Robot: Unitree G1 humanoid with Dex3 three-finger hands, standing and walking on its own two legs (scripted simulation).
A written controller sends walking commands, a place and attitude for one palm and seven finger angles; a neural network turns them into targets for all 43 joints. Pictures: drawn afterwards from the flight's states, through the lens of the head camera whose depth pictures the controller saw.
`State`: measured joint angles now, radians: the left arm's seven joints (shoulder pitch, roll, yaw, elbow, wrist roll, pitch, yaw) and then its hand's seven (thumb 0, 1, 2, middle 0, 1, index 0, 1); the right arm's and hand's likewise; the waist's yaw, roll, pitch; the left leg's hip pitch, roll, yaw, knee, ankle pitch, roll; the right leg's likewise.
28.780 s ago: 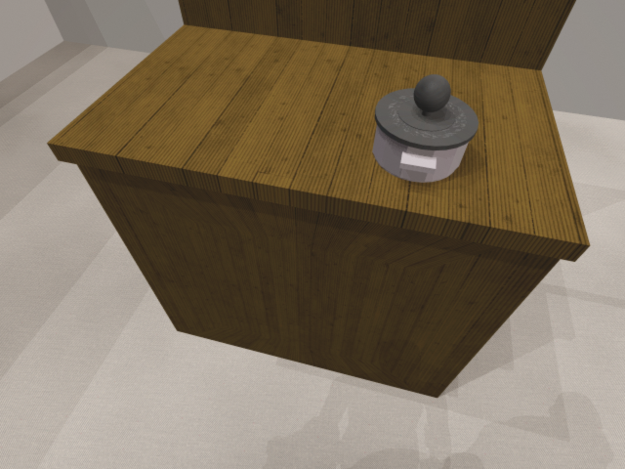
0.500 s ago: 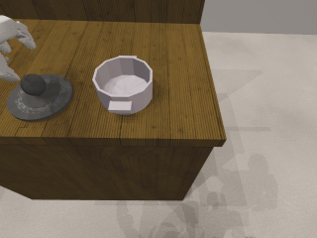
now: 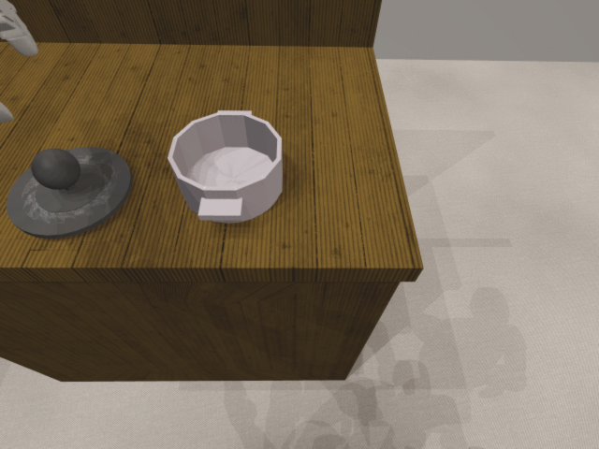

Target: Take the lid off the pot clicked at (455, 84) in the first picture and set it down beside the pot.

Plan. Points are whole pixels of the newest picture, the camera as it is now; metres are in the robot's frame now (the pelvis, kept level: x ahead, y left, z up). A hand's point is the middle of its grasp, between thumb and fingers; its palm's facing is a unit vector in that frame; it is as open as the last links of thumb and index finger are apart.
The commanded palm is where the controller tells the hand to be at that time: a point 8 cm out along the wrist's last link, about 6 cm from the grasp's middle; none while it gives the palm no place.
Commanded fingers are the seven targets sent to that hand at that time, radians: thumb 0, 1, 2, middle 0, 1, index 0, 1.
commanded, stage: raise the empty hand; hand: left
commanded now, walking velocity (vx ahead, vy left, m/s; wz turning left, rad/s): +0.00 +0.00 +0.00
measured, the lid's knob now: (56, 169) +0.46 +0.33 +0.10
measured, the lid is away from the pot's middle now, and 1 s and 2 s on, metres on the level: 0.23 0.23 0.23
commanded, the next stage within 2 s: draw the hand back to the body in 0.24 s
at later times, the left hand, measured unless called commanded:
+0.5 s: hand out of the picture +0.46 +0.32 +0.26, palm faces -0.18 -0.11 -0.98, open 11.0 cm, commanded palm +0.42 +0.33 +0.33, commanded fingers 0.00 -0.12 0.88 -0.47 -0.64 -0.47 -0.64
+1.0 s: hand (21, 67) +0.41 +0.25 +0.28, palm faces +0.31 -0.79 -0.53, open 11.0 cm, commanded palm +0.35 +0.30 +0.31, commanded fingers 0.00 -0.02 0.88 -0.44 -0.60 -0.44 -0.60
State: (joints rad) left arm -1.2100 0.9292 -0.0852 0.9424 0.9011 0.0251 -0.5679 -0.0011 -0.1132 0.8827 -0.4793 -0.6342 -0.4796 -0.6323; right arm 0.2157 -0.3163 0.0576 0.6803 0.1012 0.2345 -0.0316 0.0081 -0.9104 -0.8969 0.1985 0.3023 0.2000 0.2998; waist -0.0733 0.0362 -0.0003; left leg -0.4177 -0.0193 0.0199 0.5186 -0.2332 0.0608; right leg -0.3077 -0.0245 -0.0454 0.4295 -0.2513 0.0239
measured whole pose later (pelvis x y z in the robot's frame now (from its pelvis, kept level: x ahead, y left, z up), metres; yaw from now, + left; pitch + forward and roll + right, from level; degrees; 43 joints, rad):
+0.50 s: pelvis +0.01 -0.01 +0.00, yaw +0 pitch +8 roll -1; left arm -1.10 0.96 -0.02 0.80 0.89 0.10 -0.59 0.00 -0.11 0.88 -0.48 -0.63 -0.48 -0.63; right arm 0.18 -0.32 0.05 0.63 0.10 0.27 0.00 0.01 -0.91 -0.90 0.20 0.30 0.20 0.30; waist -0.06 0.05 -0.01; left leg -0.38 -0.01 0.03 0.48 -0.23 0.04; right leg -0.29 -0.02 -0.04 0.42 -0.26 0.02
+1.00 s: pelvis +0.01 -0.03 +0.01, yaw -2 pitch +2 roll -1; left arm -0.67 0.70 0.29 0.37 0.08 0.01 -0.17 0.00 -0.12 0.88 -0.48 -0.63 -0.48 -0.63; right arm 0.17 -0.26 0.08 0.60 0.08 0.13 -0.04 0.01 -0.91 -0.90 0.20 0.30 0.20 0.30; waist 0.03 0.02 0.02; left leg -0.25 0.01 0.04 0.45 -0.23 0.02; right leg -0.17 0.01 -0.02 0.40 -0.26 -0.01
